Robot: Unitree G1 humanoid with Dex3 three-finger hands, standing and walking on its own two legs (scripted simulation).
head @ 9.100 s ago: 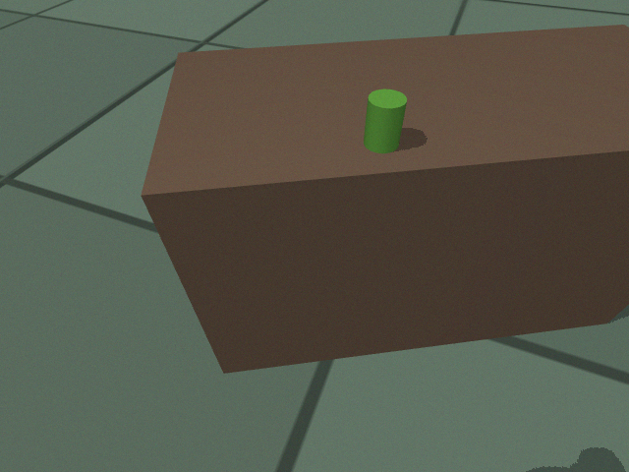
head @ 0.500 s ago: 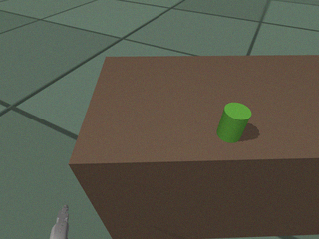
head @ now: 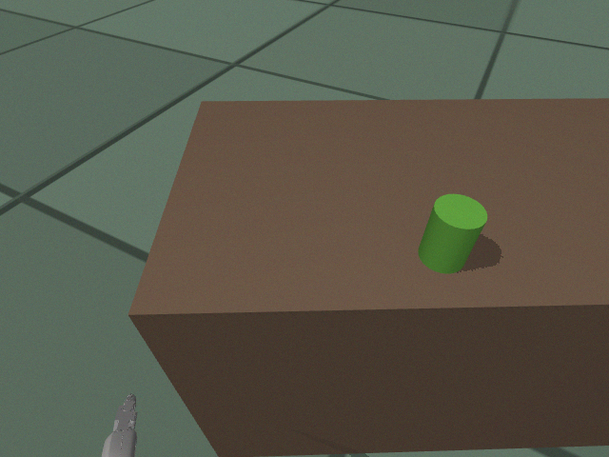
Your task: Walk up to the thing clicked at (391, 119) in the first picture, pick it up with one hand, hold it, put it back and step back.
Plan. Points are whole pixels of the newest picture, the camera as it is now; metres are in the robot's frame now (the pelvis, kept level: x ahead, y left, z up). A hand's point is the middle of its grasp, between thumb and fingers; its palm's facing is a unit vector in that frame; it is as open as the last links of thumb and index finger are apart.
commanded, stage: go down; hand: right
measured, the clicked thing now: (450, 234) +0.41 -0.21 +0.07
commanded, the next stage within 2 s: approach in 1.64 s
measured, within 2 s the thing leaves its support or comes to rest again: neither
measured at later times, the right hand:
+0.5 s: hand out of the picture +0.31 -0.40 +0.21, palm faces +0.23 +0.97 -0.07, open 17.5 cm
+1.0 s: hand out of the picture +0.31 -0.40 +0.20, palm faces +0.23 +0.97 -0.01, open 17.5 cm
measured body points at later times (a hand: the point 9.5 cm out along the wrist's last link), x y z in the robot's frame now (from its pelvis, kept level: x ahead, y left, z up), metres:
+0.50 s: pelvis +0.01 +0.00 +0.00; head +0.02 +0.00 +0.45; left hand +0.17 +0.25 -0.09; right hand +0.29 -0.45 +0.21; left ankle +0.00 +0.12 -0.74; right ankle +0.02 -0.12 -0.74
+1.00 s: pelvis +0.01 +0.00 +0.00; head +0.01 +0.00 +0.45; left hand +0.17 +0.25 -0.09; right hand +0.29 -0.46 +0.20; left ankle +0.00 +0.12 -0.74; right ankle +0.02 -0.12 -0.74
